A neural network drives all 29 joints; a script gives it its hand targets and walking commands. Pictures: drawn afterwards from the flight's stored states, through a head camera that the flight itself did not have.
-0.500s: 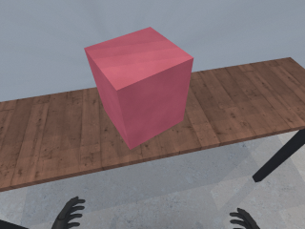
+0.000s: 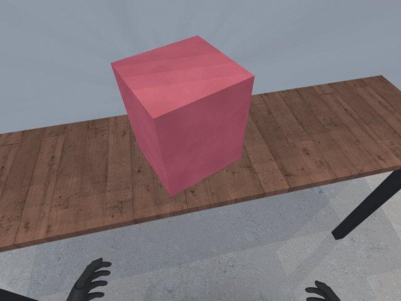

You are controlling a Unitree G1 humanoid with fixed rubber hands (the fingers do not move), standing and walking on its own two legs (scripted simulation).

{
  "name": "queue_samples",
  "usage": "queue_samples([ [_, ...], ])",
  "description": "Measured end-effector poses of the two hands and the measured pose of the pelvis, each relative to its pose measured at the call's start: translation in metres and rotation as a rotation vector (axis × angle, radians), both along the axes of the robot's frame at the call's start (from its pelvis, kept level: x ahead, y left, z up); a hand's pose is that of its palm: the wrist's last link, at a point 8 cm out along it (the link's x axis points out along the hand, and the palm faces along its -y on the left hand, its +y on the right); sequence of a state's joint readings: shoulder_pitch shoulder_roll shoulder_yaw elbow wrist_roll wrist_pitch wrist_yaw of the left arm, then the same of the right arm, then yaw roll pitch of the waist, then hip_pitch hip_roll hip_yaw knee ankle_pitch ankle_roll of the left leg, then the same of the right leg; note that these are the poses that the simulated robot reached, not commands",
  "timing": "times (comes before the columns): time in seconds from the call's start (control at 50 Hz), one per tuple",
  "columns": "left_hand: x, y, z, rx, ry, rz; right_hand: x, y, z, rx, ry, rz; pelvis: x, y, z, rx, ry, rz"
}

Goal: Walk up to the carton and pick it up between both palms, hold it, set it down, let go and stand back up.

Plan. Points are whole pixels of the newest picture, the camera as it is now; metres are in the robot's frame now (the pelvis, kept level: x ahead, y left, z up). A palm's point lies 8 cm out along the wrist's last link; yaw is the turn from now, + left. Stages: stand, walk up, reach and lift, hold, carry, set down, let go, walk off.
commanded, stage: stand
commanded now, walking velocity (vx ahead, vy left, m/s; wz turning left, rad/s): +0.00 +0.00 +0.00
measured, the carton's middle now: (184, 117) +0.50 +0.06 +0.08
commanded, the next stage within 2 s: walk up in 1.52 s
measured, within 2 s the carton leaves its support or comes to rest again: neither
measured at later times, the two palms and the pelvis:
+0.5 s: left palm out of the picture +0.14 +0.27 -0.07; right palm out of the picture +0.09 -0.24 -0.11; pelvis -0.01 +0.00 +0.00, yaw +0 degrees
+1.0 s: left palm out of the picture +0.11 +0.27 -0.07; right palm out of the picture +0.06 -0.25 -0.11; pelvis -0.03 +0.00 +0.00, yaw +0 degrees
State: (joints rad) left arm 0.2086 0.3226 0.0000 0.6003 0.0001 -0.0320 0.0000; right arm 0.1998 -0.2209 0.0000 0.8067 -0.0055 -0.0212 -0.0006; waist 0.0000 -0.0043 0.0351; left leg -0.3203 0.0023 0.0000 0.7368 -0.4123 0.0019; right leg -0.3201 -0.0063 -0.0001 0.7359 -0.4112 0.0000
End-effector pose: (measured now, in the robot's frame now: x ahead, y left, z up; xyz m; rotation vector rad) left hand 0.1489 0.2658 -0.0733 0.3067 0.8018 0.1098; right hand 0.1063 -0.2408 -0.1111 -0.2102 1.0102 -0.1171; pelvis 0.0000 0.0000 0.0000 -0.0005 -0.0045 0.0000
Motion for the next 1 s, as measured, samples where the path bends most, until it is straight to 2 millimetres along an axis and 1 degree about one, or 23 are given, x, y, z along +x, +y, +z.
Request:
queue_samples([
  [0.4,-0.008,0.003,0.004,0.009,-0.019,-0.004,-0.013,-0.002,-0.001,-0.004,0.005,-0.003,-0.01,0.0,0.0,0.0,-0.014,0.0],
  [0.7,-0.025,0.004,0.004,0.012,-0.02,0.002,-0.031,-0.005,-0.002,-0.009,0.011,-0.008,-0.024,0.0,0.0,0.0,-0.034,0.0],
  [1.0,-0.039,0.006,0.001,0.014,0.0,0.012,-0.045,-0.007,-0.004,-0.009,0.029,-0.014,-0.033,-0.001,0.001,0.001,-0.043,0.0],
])
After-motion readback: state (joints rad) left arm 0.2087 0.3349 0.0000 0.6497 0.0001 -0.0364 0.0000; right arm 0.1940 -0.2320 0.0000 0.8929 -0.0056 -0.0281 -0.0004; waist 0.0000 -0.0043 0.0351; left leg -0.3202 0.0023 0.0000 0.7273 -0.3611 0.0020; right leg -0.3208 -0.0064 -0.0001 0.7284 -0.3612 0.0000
